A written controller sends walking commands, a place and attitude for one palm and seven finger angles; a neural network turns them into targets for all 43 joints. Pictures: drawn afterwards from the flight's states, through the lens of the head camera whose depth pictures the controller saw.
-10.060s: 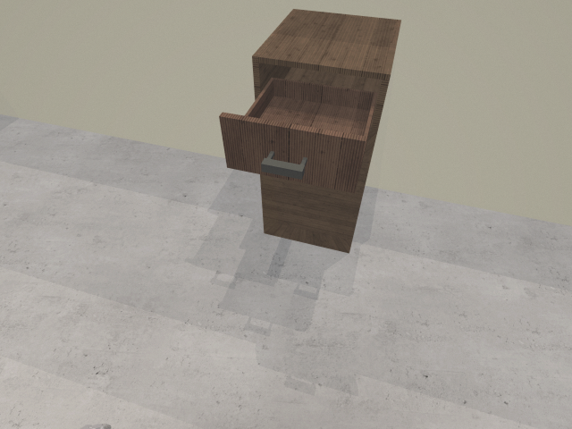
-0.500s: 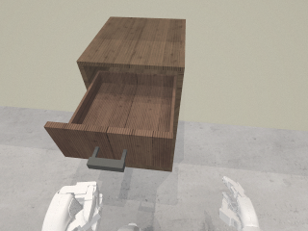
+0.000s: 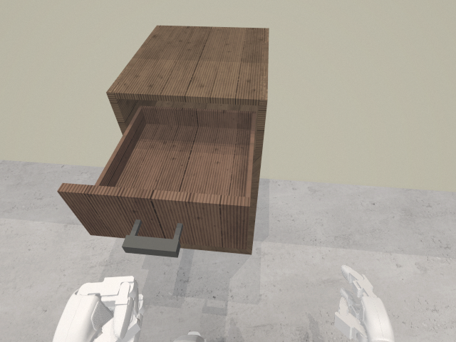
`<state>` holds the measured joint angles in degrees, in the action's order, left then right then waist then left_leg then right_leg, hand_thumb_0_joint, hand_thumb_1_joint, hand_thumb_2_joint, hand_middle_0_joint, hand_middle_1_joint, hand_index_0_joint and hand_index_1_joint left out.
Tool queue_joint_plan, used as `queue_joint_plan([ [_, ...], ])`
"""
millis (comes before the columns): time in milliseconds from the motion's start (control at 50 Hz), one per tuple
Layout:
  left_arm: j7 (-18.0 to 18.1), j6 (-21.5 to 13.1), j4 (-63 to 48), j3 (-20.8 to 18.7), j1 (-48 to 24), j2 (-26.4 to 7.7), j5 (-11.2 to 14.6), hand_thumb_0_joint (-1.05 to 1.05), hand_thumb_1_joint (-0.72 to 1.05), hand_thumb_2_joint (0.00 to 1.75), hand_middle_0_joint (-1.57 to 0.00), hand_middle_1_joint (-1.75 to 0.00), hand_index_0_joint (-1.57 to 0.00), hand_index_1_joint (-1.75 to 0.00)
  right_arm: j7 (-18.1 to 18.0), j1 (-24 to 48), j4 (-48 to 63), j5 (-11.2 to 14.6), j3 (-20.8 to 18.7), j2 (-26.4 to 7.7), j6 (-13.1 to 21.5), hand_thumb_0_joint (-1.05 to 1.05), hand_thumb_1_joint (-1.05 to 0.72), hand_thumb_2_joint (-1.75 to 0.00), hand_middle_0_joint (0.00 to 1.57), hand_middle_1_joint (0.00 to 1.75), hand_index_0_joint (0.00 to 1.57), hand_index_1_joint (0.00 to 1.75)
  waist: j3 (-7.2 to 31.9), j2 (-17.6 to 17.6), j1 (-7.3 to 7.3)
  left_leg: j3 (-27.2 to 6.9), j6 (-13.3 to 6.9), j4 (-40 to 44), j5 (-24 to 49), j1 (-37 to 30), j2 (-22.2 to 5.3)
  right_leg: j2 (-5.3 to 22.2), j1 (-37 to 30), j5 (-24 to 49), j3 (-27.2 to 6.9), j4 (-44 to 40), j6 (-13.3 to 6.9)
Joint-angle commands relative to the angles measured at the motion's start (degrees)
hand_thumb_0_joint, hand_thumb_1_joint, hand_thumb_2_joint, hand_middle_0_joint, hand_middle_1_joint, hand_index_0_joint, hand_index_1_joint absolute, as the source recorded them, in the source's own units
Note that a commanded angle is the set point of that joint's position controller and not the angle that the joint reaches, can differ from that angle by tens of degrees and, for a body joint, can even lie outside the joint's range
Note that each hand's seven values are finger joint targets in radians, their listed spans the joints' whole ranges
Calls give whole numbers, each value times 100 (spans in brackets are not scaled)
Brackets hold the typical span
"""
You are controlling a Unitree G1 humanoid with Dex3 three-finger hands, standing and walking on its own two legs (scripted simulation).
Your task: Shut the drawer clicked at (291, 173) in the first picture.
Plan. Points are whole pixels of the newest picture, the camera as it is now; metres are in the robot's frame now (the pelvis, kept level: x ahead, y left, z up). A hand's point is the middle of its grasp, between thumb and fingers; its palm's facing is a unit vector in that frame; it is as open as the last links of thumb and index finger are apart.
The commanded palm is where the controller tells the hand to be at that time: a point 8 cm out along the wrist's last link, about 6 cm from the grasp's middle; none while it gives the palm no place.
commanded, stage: bring the fist close to the handle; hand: left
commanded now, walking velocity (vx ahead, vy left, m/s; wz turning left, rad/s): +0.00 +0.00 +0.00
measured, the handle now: (155, 236) +0.31 +0.17 +0.00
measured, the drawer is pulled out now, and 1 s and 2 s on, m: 0.30 0.30 0.27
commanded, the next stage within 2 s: push the drawer shut in 1.38 s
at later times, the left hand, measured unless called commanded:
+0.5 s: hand (152, 304) +0.18 +0.13 +0.05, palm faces -0.07 -1.00 -0.02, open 3.3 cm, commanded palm +0.15 +0.19 +0.05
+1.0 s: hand (165, 288) +0.22 +0.13 +0.01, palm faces -0.07 -1.00 -0.02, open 3.3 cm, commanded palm +0.19 +0.18 +0.01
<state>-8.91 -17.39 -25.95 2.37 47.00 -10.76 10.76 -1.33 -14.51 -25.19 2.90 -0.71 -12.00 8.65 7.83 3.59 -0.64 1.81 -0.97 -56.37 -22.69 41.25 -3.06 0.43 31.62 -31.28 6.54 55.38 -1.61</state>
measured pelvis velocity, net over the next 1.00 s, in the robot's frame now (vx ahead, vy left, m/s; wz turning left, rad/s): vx -0.01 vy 0.00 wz -0.02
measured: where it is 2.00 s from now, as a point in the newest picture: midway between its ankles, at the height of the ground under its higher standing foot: outside the picture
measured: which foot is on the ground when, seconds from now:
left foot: down 0.00-1.00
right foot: down 0.00-1.00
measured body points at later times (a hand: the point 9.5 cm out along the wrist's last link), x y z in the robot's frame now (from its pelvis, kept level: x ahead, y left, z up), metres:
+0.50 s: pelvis +0.00 +0.00 -0.02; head +0.04 -0.01 +0.43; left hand +0.17 +0.18 +0.06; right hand +0.19 -0.23 -0.08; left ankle +0.06 +0.11 -0.68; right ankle -0.03 -0.10 -0.68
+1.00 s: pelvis -0.01 +0.00 -0.04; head +0.06 +0.00 +0.40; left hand +0.21 +0.18 +0.01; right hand +0.18 -0.24 -0.12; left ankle +0.06 +0.11 -0.68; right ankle -0.03 -0.10 -0.68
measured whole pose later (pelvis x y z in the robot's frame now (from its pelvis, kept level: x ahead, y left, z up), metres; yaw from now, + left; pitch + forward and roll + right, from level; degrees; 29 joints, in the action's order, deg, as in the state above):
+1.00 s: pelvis -0.01 +0.00 -0.04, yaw -1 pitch +17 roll -2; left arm -5.3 -23.9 -6.0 2.0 25.9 -9.6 8.3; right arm -0.7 -12.6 -26.6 0.3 0.2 -12.5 5.3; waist 10.0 2.4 1.4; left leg 1.0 -0.9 -69.4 -26.8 59.7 -4.0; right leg 0.1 49.7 -36.1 6.7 68.9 -2.1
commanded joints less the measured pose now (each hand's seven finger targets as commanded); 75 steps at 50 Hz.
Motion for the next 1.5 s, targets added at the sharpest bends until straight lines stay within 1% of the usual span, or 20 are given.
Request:
queue_joint_plan([
  [0,-73,-392,-992,-296,3,-271,152,0,90,90,-140,-160,-140,-160,-73,611,977,39,-189,-567,345,0,-90,-90,20,30,20,30,79,-410,117,-298,-169,755,461,-855,200,-121,543,902,-401,-1201,111],
  [60,-129,-409,-731,-276,-172,-230,135,0,90,90,-140,-160,-140,-160,-79,593,938,15,-186,-587,323,0,-90,-90,20,30,20,30,81,-523,140,-316,-163,681,489,-773,210,-125,586,959,-423,-1164,112],
  [220,-127,-649,-617,-443,-504,-366,103,0,90,90,-140,-160,-140,-160,-67,595,864,-37,-215,-589,293,0,-90,-90,20,30,20,30,466,-222,89,-309,-157,489,791,-744,212,-138,633,1308,-400,-873,72],
  [260,-115,-671,-527,-234,-413,-164,116,0,90,90,-140,-160,-140,-160,-34,585,917,-42,-217,-574,284,0,-90,-90,20,30,20,30,517,-180,106,-301,-153,442,790,-703,212,-138,726,1353,-362,-786,76],
  [320,-33,-704,-268,-340,-669,-290,22,0,90,90,-140,-160,-140,-160,-57,587,857,-70,-231,-618,223,0,-90,-90,20,30,20,30,453,-386,161,-336,-154,360,687,-539,191,-162,879,1211,-369,-719,79],
  [360,-24,-719,-242,-175,-705,-148,19,0,90,90,-140,-160,-140,-160,-41,557,910,-80,-225,-608,209,0,-90,-90,20,30,20,30,593,-325,168,-322,-147,298,703,-506,194,-152,921,1246,-369,-619,78],
  [420,59,-760,-58,-415,-896,-341,-21,0,90,90,-140,-160,-140,-160,-63,565,844,-98,-238,-627,149,0,-90,-90,20,30,20,30,649,-352,152,-321,-133,204,642,-359,182,-154,970,1138,-429,-580,69],
  [460,90,-820,-110,-217,-991,-142,-10,0,90,90,-140,-160,-140,-160,-50,537,898,-105,-228,-617,148,0,-90,-90,20,30,20,30,775,-281,174,-312,-134,158,708,-403,183,-159,1048,1237,-390,-468,68],
  [520,168,-841,97,-323,-1026,-227,-59,0,90,90,-140,-160,-140,-160,-48,558,845,-117,-242,-636,103,0,-90,-90,20,30,20,30,798,-372,157,-343,-125,119,659,-274,160,-179,1115,1141,-354,-388,55],
  [540,171,-866,86,-170,-1098,-85,-57,0,90,90,-140,-160,-140,-160,-41,539,881,-121,-232,-629,108,0,-90,-90,20,30,20,30,819,-361,204,-328,-129,62,630,-254,172,-166,1185,1151,-379,-360,70],
  [580,191,-911,107,-196,-1179,-152,-65,0,90,90,-140,-160,-140,-160,-30,533,855,-134,-229,-638,102,0,-90,-90,20,30,20,30,939,-215,182,-332,-117,5,661,-205,168,-158,1208,1161,-395,-277,51],
  [640,242,-927,327,-169,-1334,-113,-130,0,90,90,-140,-160,-140,-160,-28,539,848,-152,-224,-646,48,0,-90,-90,20,30,20,30,870,-404,237,-336,-124,-90,558,-38,157,-161,1346,1067,-420,-236,67],
  [700,283,-1013,345,-164,-1584,-128,-126,0,90,90,-140,-160,-140,-160,-17,529,837,-169,-212,-661,58,0,-90,-90,20,30,20,30,983,-226,237,-354,-105,-152,452,7,152,-156,1483,906,-414,-144,48],
  [820,348,-1053,641,-359,-1978,-285,-176,0,90,90,-140,-160,-140,-160,-26,525,760,-192,-207,-710,-19,0,-90,-90,20,30,20,30,1091,-294,249,-357,-107,-345,449,218,135,-173,1608,895,-460,-14,32],
  [960,352,-1077,859,-131,-2369,-112,-198,0,90,90,-140,-160,-140,-160,2,461,722,-234,-195,-746,-33,0,-90,-90,20,30,20,30,1326,-205,333,-401,-99,-519,548,257,127,-166,1851,1048,-399,221,26],
  [1000,378,-1081,719,-308,-2142,-240,-169,0,90,90,-140,-160,-140,-160,9,474,772,-217,-230,-742,-61,0,-90,-90,20,30,20,30,1585,-150,199,-371,-93,-484,698,137,127,-164,1690,1191,-408,232,17],
  [1060,427,-982,599,-326,-1918,-212,-156,0,90,90,-140,-160,-140,-160,27,466,819,-201,-225,-703,-157,0,-90,-90,20,30,20,30,1683,-176,168,-353,-95,-410,884,43,128,-176,1512,1423,-365,220,20],
  [1180,448,-1039,610,-98,-2034,-62,-180,0,90,90,-140,-160,-140,-160,24,475,810,-205,-201,-695,-207,0,-90,-90,20,30,20,30,1337,-222,314,-401,-94,-418,647,138,117,-186,1746,1167,-343,179,37],
  [1220,450,-1054,710,-133,-1887,-113,-210,0,90,90,-140,-160,-140,-160,16,498,807,-213,-210,-709,-215,0,-90,-90,20,30,20,30,1263,-206,292,-409,-96,-425,604,205,114,-190,1777,1094,-341,181,25],
  [1480,513,-1048,633,-211,-2157,-201,-207,0,90,90,-140,-160,-140,-160,1,423,853,-211,-188,-711,-281,0,-90,-90,20,30,20,30,1453,-248,318,-369,-101,-502,612,205,131,-184,1696,1180,-407,172,41],
])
